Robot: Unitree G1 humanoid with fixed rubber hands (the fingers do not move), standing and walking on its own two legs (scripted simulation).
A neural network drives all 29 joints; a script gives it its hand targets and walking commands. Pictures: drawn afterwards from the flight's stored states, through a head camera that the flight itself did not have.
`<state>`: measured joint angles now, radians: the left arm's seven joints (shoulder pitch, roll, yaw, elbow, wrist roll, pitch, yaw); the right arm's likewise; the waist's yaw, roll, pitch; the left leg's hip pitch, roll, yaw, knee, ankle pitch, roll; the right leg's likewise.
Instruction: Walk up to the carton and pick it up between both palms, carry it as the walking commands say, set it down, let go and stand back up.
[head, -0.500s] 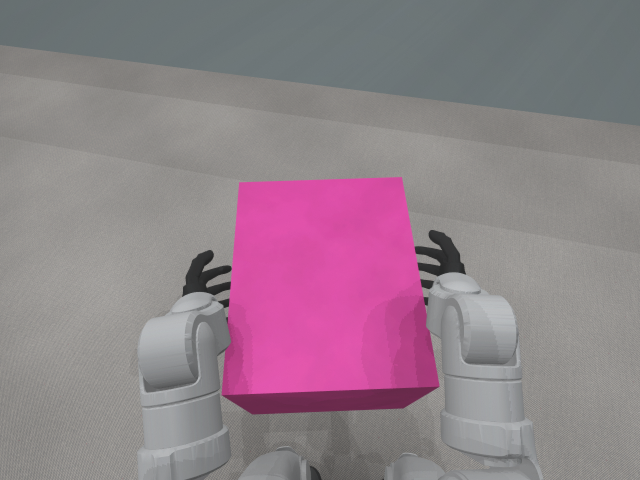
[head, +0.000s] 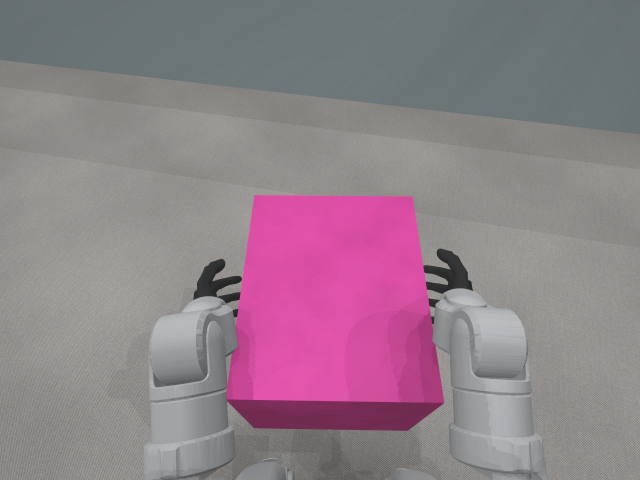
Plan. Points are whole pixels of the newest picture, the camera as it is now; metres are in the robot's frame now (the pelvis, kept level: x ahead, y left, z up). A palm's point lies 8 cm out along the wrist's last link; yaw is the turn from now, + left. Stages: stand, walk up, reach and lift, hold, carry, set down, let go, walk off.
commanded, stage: carry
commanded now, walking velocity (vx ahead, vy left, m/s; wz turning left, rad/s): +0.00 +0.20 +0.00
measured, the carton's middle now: (331, 314) +0.32 -0.01 -0.01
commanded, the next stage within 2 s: none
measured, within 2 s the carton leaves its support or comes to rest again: neither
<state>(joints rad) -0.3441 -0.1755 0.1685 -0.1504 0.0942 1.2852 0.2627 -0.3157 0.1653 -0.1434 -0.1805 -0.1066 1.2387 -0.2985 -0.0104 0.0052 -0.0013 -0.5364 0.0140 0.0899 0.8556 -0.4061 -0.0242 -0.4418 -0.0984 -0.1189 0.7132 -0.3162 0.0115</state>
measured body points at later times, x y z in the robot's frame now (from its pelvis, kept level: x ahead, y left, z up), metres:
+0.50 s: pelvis -0.08 +0.11 -0.01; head -0.05 +0.12 +0.44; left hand +0.22 +0.26 +0.05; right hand +0.23 -0.03 +0.06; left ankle +0.03 +0.15 -0.72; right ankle -0.05 -0.04 -0.69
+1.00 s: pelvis -0.16 +0.25 +0.00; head -0.11 +0.26 +0.45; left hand +0.16 +0.39 +0.05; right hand +0.15 +0.09 +0.07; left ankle -0.09 +0.32 -0.72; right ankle -0.17 +0.10 -0.69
